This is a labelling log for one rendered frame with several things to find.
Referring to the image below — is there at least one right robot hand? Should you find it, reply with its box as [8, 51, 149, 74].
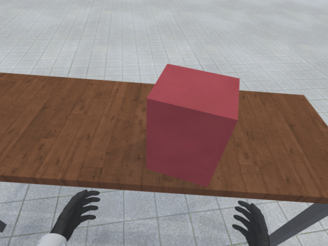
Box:
[232, 201, 270, 246]

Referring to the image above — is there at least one left robot forearm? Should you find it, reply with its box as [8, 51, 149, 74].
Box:
[37, 233, 67, 246]

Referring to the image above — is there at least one left robot hand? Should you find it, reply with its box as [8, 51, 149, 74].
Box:
[50, 190, 100, 241]

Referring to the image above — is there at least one table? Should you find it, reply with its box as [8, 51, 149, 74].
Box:
[0, 73, 328, 246]

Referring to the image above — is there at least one carton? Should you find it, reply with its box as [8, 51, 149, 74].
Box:
[147, 64, 240, 187]

